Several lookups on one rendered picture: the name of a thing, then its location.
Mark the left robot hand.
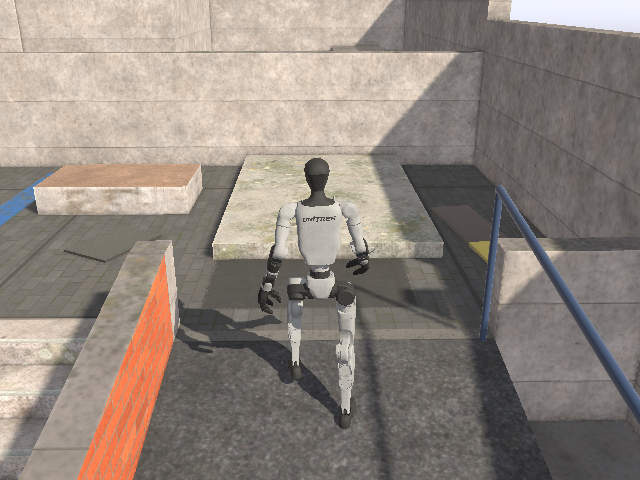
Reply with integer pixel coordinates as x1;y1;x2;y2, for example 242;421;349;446
258;287;281;314

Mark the robot right upper arm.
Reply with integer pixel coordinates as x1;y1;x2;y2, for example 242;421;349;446
339;201;366;254

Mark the right robot hand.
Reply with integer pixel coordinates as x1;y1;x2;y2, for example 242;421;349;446
346;258;370;275

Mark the left robot shin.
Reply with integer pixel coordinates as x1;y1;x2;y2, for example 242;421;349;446
287;301;302;366

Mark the robot left forearm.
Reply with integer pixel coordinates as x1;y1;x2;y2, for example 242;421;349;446
261;245;282;292

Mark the robot left upper arm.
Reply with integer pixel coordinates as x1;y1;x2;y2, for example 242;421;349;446
272;202;297;260

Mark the robot right forearm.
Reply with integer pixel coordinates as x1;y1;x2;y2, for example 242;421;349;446
356;238;369;265

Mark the robot torso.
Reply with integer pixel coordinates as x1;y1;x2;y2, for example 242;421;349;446
295;196;342;300

